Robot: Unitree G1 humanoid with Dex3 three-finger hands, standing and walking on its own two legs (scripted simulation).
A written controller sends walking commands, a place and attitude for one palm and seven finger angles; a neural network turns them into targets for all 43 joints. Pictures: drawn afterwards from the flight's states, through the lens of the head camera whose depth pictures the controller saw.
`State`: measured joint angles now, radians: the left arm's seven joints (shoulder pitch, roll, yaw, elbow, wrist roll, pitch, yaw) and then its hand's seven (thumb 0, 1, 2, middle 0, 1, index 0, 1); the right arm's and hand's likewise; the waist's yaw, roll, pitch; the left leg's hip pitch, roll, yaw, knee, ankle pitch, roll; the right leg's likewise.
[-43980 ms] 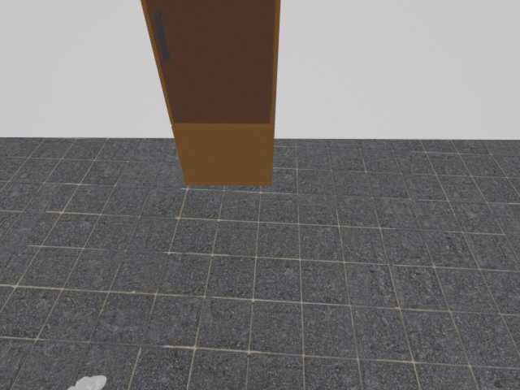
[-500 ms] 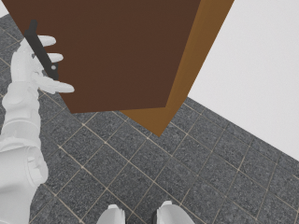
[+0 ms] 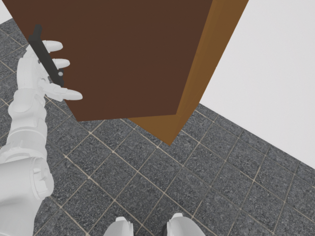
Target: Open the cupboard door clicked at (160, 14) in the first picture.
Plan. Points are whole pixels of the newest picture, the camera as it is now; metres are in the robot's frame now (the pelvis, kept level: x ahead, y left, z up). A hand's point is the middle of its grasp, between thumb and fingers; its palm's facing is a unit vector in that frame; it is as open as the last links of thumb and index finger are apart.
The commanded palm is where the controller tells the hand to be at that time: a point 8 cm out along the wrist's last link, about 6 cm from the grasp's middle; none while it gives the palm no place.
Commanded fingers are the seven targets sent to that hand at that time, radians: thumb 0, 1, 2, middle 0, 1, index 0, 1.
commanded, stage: close the thumb around the handle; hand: left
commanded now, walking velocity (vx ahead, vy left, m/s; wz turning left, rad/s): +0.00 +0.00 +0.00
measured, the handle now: (49, 58) +0.54 +0.24 +0.09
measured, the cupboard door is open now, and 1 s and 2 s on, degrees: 41 43 81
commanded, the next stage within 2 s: pull the door open along its arc in 0.66 s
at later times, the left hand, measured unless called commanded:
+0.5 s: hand (60, 73) +0.49 +0.21 +0.08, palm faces +0.07 -1.00 -0.01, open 6.9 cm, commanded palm +0.47 +0.25 +0.08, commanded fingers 0.00 0.90 0.90 -0.40 -1.35 -0.40 -1.35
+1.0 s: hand (59, 79) +0.48 +0.21 +0.09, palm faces +0.05 -1.00 +0.00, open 5.4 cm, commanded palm +0.43 +0.26 +0.08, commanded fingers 0.00 0.90 0.90 -0.40 -1.35 -0.40 -1.35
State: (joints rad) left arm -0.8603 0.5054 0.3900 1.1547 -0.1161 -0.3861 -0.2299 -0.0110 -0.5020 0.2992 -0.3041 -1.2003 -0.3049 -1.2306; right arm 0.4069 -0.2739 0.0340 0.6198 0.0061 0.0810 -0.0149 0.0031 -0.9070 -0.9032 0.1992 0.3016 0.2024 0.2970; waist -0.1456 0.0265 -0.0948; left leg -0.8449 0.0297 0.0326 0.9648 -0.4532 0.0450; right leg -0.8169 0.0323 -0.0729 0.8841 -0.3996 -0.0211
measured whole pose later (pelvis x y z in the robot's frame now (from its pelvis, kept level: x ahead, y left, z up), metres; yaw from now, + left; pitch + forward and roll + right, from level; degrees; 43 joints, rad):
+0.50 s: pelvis +0.00 +0.00 +0.00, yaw +0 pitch +19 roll -3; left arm -0.86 0.51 0.39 1.16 -0.12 -0.39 -0.24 0.00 0.53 0.74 -0.37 -1.31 -0.36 -1.31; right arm 0.40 -0.27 0.04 0.62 0.01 0.08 -0.02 0.00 -0.91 -0.90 0.20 0.30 0.20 0.30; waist -0.14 0.03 -0.09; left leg -0.84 0.03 0.03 0.96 -0.45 0.05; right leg -0.82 0.03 -0.07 0.88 -0.40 -0.02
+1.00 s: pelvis +0.00 +0.00 +0.00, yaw -1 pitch +18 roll -3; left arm -0.72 0.47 0.40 1.03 -0.15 -0.38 -0.25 0.01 0.80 0.81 -0.37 -1.35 -0.37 -1.35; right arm 0.41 -0.27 0.03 0.59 0.02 0.10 -0.01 0.00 -0.91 -0.90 0.20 0.30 0.20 0.30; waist -0.14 0.02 -0.11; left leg -0.80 0.04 0.06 0.94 -0.45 0.05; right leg -0.78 0.04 -0.05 0.86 -0.39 -0.01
